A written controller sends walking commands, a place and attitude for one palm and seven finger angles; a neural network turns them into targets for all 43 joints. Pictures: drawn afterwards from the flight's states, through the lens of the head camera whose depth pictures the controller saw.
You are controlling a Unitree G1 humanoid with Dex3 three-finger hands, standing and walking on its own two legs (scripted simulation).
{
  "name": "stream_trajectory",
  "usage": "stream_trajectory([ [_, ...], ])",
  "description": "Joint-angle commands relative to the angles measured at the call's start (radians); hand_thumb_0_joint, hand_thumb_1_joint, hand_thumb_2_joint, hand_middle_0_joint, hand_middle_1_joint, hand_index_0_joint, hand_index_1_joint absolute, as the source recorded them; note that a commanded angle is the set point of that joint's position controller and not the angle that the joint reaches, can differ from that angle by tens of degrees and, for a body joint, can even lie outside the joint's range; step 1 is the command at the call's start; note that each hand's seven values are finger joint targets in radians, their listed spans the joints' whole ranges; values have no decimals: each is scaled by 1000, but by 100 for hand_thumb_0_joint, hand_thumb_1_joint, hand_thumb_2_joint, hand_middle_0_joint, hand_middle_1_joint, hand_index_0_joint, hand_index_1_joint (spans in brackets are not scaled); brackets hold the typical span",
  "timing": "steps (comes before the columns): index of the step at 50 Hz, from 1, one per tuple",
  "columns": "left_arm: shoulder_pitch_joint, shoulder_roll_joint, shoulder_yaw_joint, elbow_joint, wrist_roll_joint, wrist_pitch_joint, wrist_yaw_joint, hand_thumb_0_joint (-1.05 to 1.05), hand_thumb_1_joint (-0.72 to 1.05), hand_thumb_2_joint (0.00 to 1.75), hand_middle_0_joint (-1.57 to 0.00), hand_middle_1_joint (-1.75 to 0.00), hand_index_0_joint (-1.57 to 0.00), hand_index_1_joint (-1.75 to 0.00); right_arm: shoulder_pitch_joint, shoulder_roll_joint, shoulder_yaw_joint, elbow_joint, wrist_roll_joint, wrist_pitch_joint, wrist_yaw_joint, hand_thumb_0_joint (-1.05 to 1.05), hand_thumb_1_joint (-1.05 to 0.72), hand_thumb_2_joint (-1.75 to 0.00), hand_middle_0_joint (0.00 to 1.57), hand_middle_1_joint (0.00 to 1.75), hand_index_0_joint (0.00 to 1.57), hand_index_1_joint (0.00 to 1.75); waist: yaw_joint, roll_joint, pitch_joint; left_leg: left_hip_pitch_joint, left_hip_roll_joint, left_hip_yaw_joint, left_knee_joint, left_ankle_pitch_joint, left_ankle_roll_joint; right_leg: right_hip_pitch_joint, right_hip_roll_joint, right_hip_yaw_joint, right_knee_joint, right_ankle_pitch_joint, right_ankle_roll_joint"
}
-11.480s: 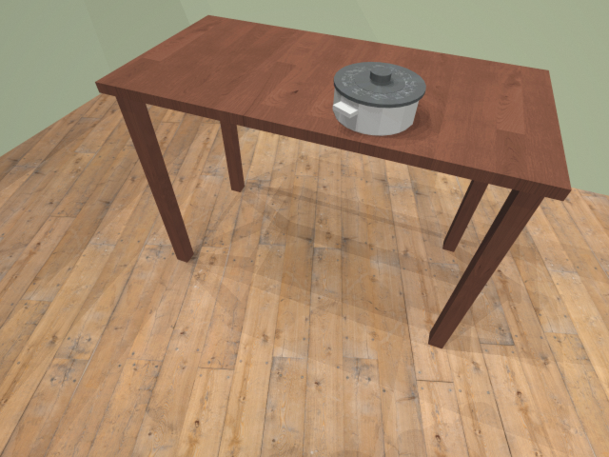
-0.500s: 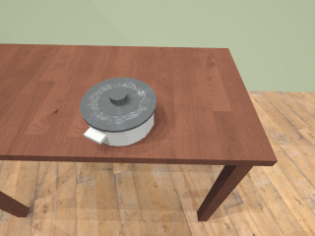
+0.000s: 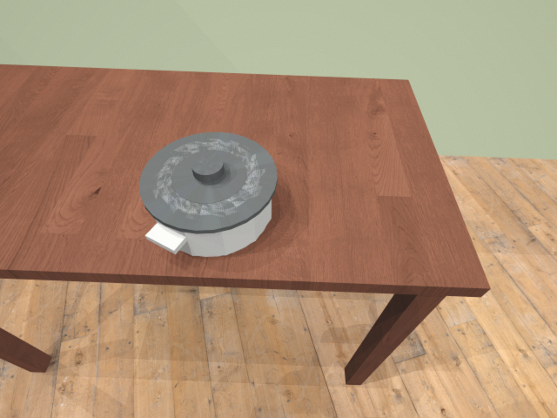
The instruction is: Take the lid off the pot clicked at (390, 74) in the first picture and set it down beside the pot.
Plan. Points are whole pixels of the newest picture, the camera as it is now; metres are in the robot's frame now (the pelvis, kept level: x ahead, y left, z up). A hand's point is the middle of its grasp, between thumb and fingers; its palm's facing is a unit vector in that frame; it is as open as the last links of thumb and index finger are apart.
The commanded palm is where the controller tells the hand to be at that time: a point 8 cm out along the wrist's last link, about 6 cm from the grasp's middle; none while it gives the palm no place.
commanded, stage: look again from close up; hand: left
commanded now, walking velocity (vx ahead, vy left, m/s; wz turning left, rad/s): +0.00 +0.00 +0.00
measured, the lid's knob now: (208, 167) +0.44 +0.14 +0.11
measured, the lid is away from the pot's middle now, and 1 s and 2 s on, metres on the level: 0.00 0.00 0.00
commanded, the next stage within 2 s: lift the closed hand beside the body in 0.50 s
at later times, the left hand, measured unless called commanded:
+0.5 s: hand out of the picture +0.00 +0.17 -0.17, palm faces +0.02 -0.98 -0.19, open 7.3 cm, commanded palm none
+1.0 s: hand out of the picture +0.08 +0.19 -0.01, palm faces +0.17 -0.96 -0.23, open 4.5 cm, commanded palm +0.04 +0.25 +0.02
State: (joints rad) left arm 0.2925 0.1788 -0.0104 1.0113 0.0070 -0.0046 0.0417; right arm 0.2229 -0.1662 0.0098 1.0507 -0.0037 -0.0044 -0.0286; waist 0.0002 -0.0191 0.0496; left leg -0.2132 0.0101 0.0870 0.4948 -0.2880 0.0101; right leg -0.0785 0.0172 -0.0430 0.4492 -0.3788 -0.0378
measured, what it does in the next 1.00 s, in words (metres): shifts its weight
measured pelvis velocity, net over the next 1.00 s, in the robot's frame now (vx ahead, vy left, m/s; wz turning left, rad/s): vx -0.06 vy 0.00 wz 0.04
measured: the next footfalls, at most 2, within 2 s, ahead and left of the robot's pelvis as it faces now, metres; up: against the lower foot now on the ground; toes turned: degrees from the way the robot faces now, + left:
none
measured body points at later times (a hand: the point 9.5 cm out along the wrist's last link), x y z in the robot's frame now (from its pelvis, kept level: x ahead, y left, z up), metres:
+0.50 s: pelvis -0.01 +0.00 +0.00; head +0.02 +0.01 +0.45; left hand +0.00 +0.22 -0.16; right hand +0.02 -0.23 -0.15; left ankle -0.02 +0.11 -0.74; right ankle -0.09 -0.09 -0.74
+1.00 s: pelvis -0.06 +0.00 +0.00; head -0.08 +0.00 +0.45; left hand +0.07 +0.24 +0.01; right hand +0.18 -0.21 -0.03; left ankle -0.02 +0.11 -0.74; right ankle -0.09 -0.09 -0.74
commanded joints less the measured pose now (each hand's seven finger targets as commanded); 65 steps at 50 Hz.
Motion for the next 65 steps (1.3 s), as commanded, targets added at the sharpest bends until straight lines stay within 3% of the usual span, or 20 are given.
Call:
stream_trajectory([
  [1,75,113,24,-31,-3,-13,10,0,90,90,-20,-30,-20,-30,44,-102,-18,-35,-1,-22,-8,0,-90,-90,20,30,20,30,7,-2,-38,86,101,-113,-46,346,29,-55,-136,99,-64,458,4],
  [29,98,84,15,4,-3,-15,8,0,90,90,-20,-30,-20,-30,65,-81,-12,-1,3,-21,-11,0,-90,-90,20,30,20,30,5,11,-4,88,102,-120,-79,323,29,-56,-143,101,-108,425,12],
  [30,138,82,16,36,24,-45,42,0,90,90,-20,-30,-20,-30,4,-124,-21,-51,-2,-28,-1,0,-90,-90,20,30,20,30,8,67,10,44,92,-75,131,428,10,-122,-174,147,-83,776,41],
  [31,-513,380,122,-1162,-150,-175,78,0,90,90,-24,-35,-24,-35,-48,-252,-55,-333,48,-166,-4,0,-90,-90,20,30,20,30,4,277,-299,197,4,-131,14,517,-8,-50,-110,82,-35,632,5],
  [32,-136,196,-31,-1062,-83,-98,101,0,90,90,-29,-40,-29,-40,-37,-164,-17,-333,75,-247,-33,0,-90,-90,20,30,20,30,44,348,-397,320,18,-77,-12,683,-34,-1,-83,59,-5,627,-27],
  [33,-89,174,2,-1027,-71,-40,117,0,90,90,-33,-44,-33,-44,-34,-188,-13,-281,64,-268,-42,0,-90,-90,20,30,20,30,47,282,-423,338,29,-97,-45,717,-42,6,-60,33,-8,559,-20],
  [34,90,31,-76,-1027,-68,32,113,0,90,90,-38,-49,-38,-49,-30,-159,-16,-320,74,-283,-36,0,-90,-90,20,30,20,30,36,240,-399,369,35,-119,-70,771,-17,-7,-51,-8,10,526,-2],
  [35,153,-15,-99,-967,-49,58,110,0,90,90,-42,-54,-42,-54,-58,-161,-6,-341,56,-295,-26,0,-90,-90,20,30,20,30,41,145,-307,340,31,-134,-70,813,5,-47,-39,-43,4,478,7],
  [36,297,-89,-115,-760,-11,82,104,0,90,90,-46,-59,-46,-59,-93,-159,-13,-340,43,-284,-14,0,-90,-90,20,30,20,30,42,-26,-182,252,39,-132,-65,782,15,-121,-28,-62,-32,449,15],
  [37,275,-110,-136,-648,14,93,85,0,90,90,-51,-64,-51,-64,-68,-182,-35,-358,23,-253,6,0,-90,-90,20,30,20,30,9,-159,-68,139,36,-137,-53,646,23,-193,-24,-66,-41,451,24],
  [38,283,-55,-85,-672,26,81,62,0,90,90,-55,-68,-55,-68,-88,-189,-58,-386,14,-218,17,0,-90,-90,20,30,20,30,11,-235,-13,66,33,-134,-47,517,29,-225,-29,-61,-43,442,31],
  [40,444,40,20,-752,30,47,23,0,90,90,-64,-78,-64,-78,-156,-197,-80,-452,9,-173,21,0,-90,-90,20,30,20,30,43,-270,18,-2,21,-100,-43,349,29,-236,-42,-40,-73,384,35],
  [41,558,104,105,-832,11,28,20,0,90,90,-68,-83,-68,-83,-164,-195,-83,-487,15,-159,22,0,-90,-90,20,30,20,30,83,-196,-65,20,20,-87,-55,359,21,-147,-54,-36,-66,404,23],
  [43,467,226,175,-1203,-18,-29,13,0,90,90,-77,-92,-77,-92,-189,-189,-64,-590,12,-154,14,0,-90,-90,20,30,20,30,91,-61,-199,93,8,-79,-64,379,13,-83,-60,-4,-58,400,22],
  [46,244,187,133,-1253,-31,-49,24,0,90,90,-90,-107,-90,-107,-199,-164,-37,-609,13,-130,-19,0,-90,-90,20,30,20,30,28,32,-65,99,12,-61,-75,226,13,-194,-53,10,-127,261,28],
  [47,168,136,77,-1209,-34,-44,24,0,90,90,-95,-112,-95,-112,-209,-162,-29,-614,13,-116,-29,0,-90,-90,20,30,20,30,3,31,32,70,9,-61,-83,144,13,-254,-46,10,-156,190,30],
  [49,103,133,73,-1189,-43,-57,21,0,90,90,-104,-121,-104,-121,-203,-163,-25,-618,19,-98,-43,0,-90,-90,20,30,20,30,-8,61,83,82,4,-63,-92,27,17,-289,-43,21,-194,71,28],
  [54,244,207,136,-1491,-65,-100,34,0,90,90,-126,-145,-126,-145,-205,-150,-10,-679,4,-124,-58,0,-90,-90,20,30,20,30,44,118,-138,215,7,-77,-108,91,23,-146,-50,25,-195,88,16],
  [59,274,173,133,-1355,-62,-89,26,0,90,90,-130,-150,-130,-150,-216,-164,-16,-656,6,-111,-53,0,-90,-90,20,30,20,30,22,4,80,127,8,-77,-116,-2,25,-233,-45,26,-259,-13,24],
  [65,386,290,271,-1604,-62,-131,52,0,90,90,-130,-150,-130,-150,-220,-150,-16,-662,-3,-151,-51,0,-90,-90,20,30,20,30,72,121,-69,176,15,-100,-117,100,19,-110,-47,30,-203,87,4],
])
